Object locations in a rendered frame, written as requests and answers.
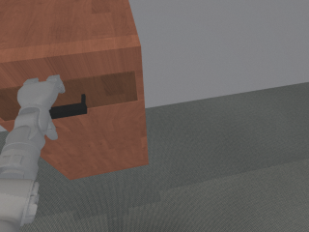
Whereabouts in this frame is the cabinet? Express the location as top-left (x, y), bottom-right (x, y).
top-left (0, 0), bottom-right (149, 180)

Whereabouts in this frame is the robot left upper arm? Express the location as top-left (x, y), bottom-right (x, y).
top-left (0, 178), bottom-right (40, 232)

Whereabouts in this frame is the drawer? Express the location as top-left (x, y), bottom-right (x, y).
top-left (0, 71), bottom-right (138, 122)

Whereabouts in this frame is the left robot forearm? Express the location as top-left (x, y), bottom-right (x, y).
top-left (0, 103), bottom-right (50, 182)

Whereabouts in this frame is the handle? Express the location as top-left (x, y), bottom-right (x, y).
top-left (49, 94), bottom-right (87, 120)

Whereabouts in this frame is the left robot hand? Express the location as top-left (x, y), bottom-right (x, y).
top-left (17, 74), bottom-right (66, 140)

